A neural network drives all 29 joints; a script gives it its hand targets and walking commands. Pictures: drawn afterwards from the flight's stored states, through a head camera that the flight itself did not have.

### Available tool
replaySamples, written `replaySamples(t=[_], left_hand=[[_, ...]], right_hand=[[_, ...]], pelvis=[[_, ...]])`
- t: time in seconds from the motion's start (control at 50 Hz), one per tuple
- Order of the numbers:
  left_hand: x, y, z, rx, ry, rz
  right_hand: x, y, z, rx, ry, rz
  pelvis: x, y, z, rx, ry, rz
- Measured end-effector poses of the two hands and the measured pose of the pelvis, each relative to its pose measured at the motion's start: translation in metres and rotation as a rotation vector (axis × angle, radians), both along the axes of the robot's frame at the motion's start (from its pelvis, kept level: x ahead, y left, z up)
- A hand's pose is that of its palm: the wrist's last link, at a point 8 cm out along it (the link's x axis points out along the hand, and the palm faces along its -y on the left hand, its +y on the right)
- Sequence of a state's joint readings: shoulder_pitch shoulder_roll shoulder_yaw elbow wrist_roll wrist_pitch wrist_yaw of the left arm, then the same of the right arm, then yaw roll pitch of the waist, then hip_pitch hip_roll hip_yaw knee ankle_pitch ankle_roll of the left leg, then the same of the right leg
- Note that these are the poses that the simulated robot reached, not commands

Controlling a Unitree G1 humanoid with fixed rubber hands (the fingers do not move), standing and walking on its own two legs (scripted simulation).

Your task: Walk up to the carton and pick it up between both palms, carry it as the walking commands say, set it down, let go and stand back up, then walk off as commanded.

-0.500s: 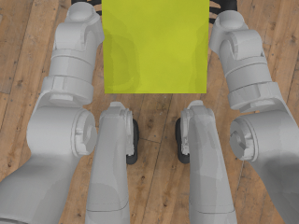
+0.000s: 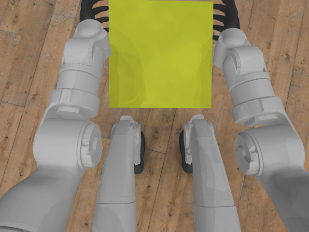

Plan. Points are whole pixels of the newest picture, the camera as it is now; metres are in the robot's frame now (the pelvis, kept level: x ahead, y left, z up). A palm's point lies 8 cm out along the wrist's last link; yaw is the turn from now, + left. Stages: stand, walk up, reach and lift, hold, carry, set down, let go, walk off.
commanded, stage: reach and lift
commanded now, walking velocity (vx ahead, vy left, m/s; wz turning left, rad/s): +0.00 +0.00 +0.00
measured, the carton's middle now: (158, 65) +0.48 +0.03 -0.12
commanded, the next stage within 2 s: none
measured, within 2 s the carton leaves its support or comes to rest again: neither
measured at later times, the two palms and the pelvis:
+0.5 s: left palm (74, 14) +0.50 +0.16 +0.07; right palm (248, 21) +0.49 -0.13 +0.05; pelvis +0.01 +0.00 +0.06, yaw -1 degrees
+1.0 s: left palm out of the picture +0.47 +0.15 +0.14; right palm (281, 3) +0.47 -0.13 +0.13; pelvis +0.01 +0.00 +0.12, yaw -2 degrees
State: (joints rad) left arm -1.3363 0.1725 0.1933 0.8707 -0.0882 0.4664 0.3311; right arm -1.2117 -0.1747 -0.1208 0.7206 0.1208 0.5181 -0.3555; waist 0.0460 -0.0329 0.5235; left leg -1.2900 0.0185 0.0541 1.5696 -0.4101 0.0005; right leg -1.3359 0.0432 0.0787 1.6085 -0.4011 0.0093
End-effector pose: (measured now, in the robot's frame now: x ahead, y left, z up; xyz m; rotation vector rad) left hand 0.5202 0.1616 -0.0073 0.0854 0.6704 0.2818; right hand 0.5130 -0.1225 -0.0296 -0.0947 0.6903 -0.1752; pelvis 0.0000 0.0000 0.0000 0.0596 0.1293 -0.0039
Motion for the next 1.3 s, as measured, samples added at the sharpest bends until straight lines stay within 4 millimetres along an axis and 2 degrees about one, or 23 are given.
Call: replaySamples(t=[0.68, 1.0, 1.3], left_hand=[[-0.037, -0.002, 0.105, 0.003, -0.009, -0.001], [-0.046, -0.007, 0.152, -0.003, -0.014, -0.014], [-0.054, -0.003, 0.2, 0.001, -0.029, -0.008]], right_hand=[[-0.032, -0.002, 0.111, -0.008, -0.01, 0.002], [-0.046, -0.007, 0.158, -0.009, -0.014, -0.014], [-0.051, -0.004, 0.206, 0.004, -0.028, -0.01]], pelvis=[[0.005, -0.002, 0.085, -0.006, -0.148, -0.023], [0.005, -0.003, 0.124, -0.013, -0.198, -0.031], [0.01, -0.004, 0.154, -0.017, -0.228, -0.036]])
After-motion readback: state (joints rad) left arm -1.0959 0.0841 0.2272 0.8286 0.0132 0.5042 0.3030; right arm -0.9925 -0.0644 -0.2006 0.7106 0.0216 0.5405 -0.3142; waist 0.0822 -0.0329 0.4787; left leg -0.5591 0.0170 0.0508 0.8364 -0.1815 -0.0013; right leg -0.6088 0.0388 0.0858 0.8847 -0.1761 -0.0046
